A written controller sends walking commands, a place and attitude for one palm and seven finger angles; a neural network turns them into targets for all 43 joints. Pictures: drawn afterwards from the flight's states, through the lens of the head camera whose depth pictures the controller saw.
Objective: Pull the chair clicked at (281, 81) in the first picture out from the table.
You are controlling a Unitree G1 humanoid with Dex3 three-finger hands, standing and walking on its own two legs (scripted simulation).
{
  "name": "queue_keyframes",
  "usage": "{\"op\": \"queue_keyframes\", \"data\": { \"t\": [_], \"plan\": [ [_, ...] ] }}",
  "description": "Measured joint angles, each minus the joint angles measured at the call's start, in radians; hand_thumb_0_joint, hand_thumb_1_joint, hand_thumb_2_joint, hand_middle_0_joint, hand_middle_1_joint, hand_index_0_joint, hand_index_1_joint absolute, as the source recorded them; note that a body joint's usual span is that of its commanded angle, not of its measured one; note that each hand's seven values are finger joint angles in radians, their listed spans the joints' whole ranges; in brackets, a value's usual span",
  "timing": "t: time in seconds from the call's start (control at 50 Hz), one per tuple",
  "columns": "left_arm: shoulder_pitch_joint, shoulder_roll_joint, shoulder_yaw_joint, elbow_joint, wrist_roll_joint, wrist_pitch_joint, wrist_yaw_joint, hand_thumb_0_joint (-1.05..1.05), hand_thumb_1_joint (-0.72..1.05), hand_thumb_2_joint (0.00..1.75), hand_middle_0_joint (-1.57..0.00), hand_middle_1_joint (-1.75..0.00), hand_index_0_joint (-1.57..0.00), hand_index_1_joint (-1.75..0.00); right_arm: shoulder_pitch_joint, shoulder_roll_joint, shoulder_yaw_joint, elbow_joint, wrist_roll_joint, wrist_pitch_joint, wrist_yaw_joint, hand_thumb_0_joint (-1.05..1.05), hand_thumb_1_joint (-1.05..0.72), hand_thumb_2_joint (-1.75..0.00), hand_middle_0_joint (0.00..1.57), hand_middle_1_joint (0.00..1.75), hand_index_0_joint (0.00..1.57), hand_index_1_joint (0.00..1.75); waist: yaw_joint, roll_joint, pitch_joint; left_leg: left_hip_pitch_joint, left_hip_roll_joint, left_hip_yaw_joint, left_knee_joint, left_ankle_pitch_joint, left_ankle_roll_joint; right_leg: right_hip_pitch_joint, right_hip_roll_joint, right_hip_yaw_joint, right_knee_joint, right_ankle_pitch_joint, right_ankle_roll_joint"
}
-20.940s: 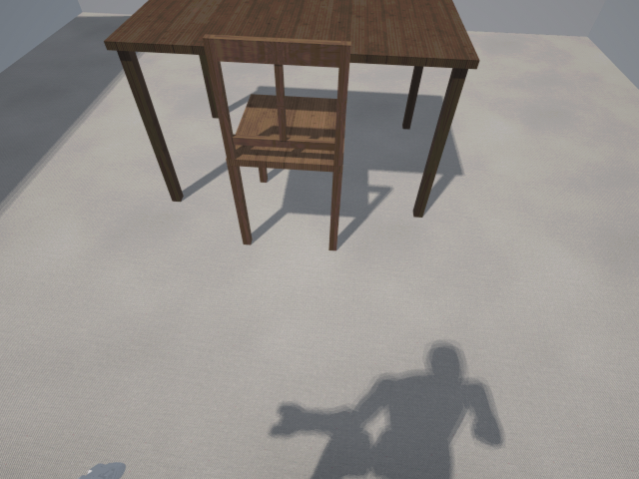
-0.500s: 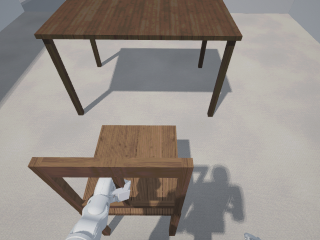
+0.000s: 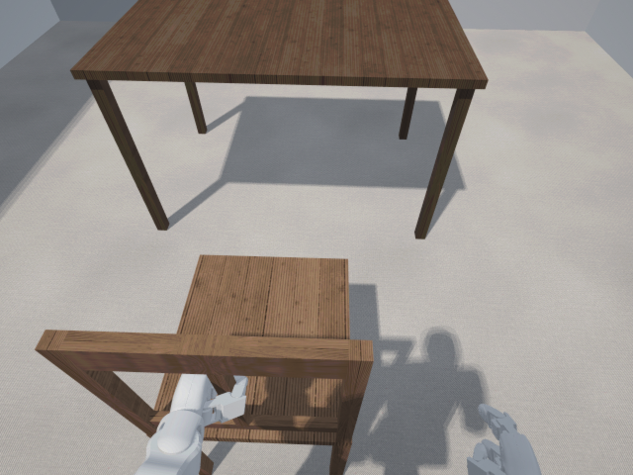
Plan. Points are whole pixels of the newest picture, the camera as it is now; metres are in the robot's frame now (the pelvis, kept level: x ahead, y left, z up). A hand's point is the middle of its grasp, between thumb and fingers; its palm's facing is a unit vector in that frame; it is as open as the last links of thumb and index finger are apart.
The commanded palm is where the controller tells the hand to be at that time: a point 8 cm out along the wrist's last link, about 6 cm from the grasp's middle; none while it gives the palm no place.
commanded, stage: open the thumb and straighten the fingers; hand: left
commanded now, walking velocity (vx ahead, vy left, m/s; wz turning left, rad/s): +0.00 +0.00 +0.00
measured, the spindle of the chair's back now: (231, 396) +0.25 +0.15 -0.12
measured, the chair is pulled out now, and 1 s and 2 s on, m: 0.67 0.67 0.67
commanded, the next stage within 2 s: draw the fingers out of the gap in 0.80 s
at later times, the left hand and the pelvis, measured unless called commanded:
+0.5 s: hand (224, 386) +0.25 +0.15 -0.07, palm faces +0.00 -0.99 -0.12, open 13.1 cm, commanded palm +0.23 +0.19 -0.05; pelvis +0.01 +0.01 -0.03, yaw +1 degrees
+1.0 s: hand (212, 400) +0.23 +0.16 -0.08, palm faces +0.01 -0.99 -0.12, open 17.4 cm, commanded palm +0.20 +0.21 -0.05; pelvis +0.02 +0.02 -0.05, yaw +3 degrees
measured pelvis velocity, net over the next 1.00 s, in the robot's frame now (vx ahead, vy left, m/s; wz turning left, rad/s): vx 0.02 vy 0.02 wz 0.05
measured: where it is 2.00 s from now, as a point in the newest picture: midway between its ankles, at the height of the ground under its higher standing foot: outside the picture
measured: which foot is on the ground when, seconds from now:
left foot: down 0.00-1.00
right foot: down 0.00-1.00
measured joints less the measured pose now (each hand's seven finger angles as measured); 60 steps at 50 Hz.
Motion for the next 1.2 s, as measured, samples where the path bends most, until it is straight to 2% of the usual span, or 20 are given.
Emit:
{"op": "queue_keyframes", "data": {
  "t": [0.08, 0.14, 0.2, 0.26, 0.34, 0.44, 0.56, 0.74, 0.84, 0.98, 1.2],
  "plan": [
    [0.003, 0.002, 0.000, -0.001, 0.000, 0.006, 0.002, 0.08, 0.68, 0.85, -0.29, -1.23, -0.50, -1.45, 0.012, 0.002, 0.003, -0.002, 0.001, 0.012, -0.002, 0.01, -0.90, -0.90, 0.20, 0.30, 0.20, 0.30, -0.004, -0.003, -0.007, 0.001, 0.001, -0.002, -0.003, 0.001, 0.000, 0.003, 0.001, -0.002, -0.006, 0.002, 0.000],
    [0.020, 0.003, 0.012, -0.024, -0.032, 0.017, -0.008, 0.08, 0.66, 0.83, -0.30, -1.27, -0.50, -1.45, 0.031, 0.002, 0.000, -0.003, 0.030, 0.002, 0.026, 0.01, -0.90, -0.90, 0.20, 0.30, 0.20, 0.30, -0.025, -0.008, -0.053, -0.067, -0.007, -0.013, 0.040, -0.012, 0.002, -0.061, -0.008, -0.012, 0.039, -0.017, 0.001],
    [0.032, 0.015, 0.022, -0.074, -0.042, 0.029, -0.031, 0.06, 0.59, 0.79, -0.35, -1.32, -0.50, -1.45, 0.048, -0.003, -0.008, -0.012, 0.036, -0.024, 0.045, 0.01, -0.90, -0.90, 0.20, 0.30, 0.20, 0.30, -0.034, -0.005, -0.080, -0.140, -0.011, -0.017, 0.110, -0.042, 0.005, -0.132, -0.015, -0.014, 0.108, -0.048, 0.003],
    [0.041, 0.027, 0.028, -0.118, -0.040, 0.045, -0.044, 0.04, 0.43, 0.70, -0.41, -1.37, -0.50, -1.45, 0.061, -0.013, -0.013, -0.023, 0.033, -0.046, 0.052, 0.01, -0.90, -0.90, 0.20, 0.30, 0.20, 0.30, -0.036, 0.006, -0.097, -0.204, -0.016, -0.016, 0.176, -0.072, 0.009, -0.196, -0.020, -0.011, 0.173, -0.076, 0.007],
    [0.047, 0.027, 0.036, -0.169, -0.049, 0.090, -0.053, 0.02, 0.12, 0.53, -0.44, -1.38, -0.49, -1.43, 0.073, -0.024, -0.015, -0.034, 0.030, -0.066, 0.051, 0.02, -0.90, -0.90, 0.20, 0.30, 0.20, 0.30, -0.035, 0.022, -0.116, -0.269, -0.022, -0.013, 0.245, -0.105, 0.014, -0.262, -0.029, -0.006, 0.242, -0.108, 0.012],
    [0.058, 0.026, 0.049, -0.221, -0.056, 0.147, -0.053, 0.01, -0.24, 0.35, -0.42, -1.25, -0.44, -1.27, 0.084, -0.027, -0.012, -0.044, 0.027, -0.088, 0.039, 0.02, -0.90, -0.90, 0.20, 0.30, 0.20, 0.30, -0.031, 0.037, -0.137, -0.319, -0.029, -0.013, 0.300, -0.135, 0.019, -0.311, -0.037, -0.003, 0.298, -0.139, 0.018],
    [0.095, 0.021, 0.030, -0.296, -0.053, 0.195, -0.057, 0.00, -0.44, 0.25, -0.32, -0.93, -0.32, -0.94, 0.091, -0.027, -0.006, -0.062, 0.022, -0.113, 0.030, 0.02, -0.90, -0.90, 0.20, 0.30, 0.20, 0.30, -0.027, 0.044, -0.154, -0.357, -0.035, -0.020, 0.349, -0.165, 0.022, -0.344, -0.043, -0.009, 0.343, -0.170, 0.022],
    [0.152, 0.036, 0.041, -0.388, -0.046, 0.235, -0.059, -0.01, -0.53, 0.21, -0.12, -0.34, -0.12, -0.35, 0.086, -0.027, 0.000, -0.097, 0.017, -0.121, 0.021, 0.02, -0.90, -0.90, 0.20, 0.30, 0.20, 0.30, -0.023, 0.034, -0.169, -0.396, -0.034, -0.033, 0.398, -0.198, 0.020, -0.374, -0.044, -0.020, 0.384, -0.203, 0.020],
    [0.187, 0.049, 0.042, -0.434, -0.049, 0.247, -0.067, -0.01, -0.53, 0.21, -0.05, -0.14, -0.05, -0.14, 0.085, -0.032, -0.002, -0.110, 0.016, -0.123, 0.014, 0.02, -0.90, -0.90, 0.20, 0.30, 0.20, 0.30, -0.024, 0.035, -0.175, -0.412, -0.034, -0.041, 0.420, -0.213, 0.020, -0.383, -0.044, -0.028, 0.398, -0.216, 0.021],
    [0.242, 0.054, 0.044, -0.490, -0.046, 0.259, -0.076, -0.01, -0.54, 0.21, -0.02, -0.03, -0.02, -0.04, 0.091, -0.031, -0.005, -0.125, 0.016, -0.117, 0.009, 0.02, -0.90, -0.90, 0.20, 0.30, 0.20, 0.30, -0.024, 0.033, -0.187, -0.428, -0.035, -0.045, 0.442, -0.227, 0.021, -0.395, -0.045, -0.032, 0.414, -0.228, 0.022],
    [0.421, 0.055, 0.014, -0.634, -0.034, 0.260, -0.068, -0.01, -0.54, 0.20, -0.01, 0.00, -0.01, 0.00, 0.104, -0.013, -0.006, -0.153, 0.015, -0.121, -0.001, 0.02, -0.90, -0.90, 0.20, 0.30, 0.20, 0.30, -0.019, 0.036, -0.200, -0.451, -0.039, -0.052, 0.477, -0.245, 0.026, -0.410, -0.050, -0.038, 0.440, -0.244, 0.027]
  ]
}}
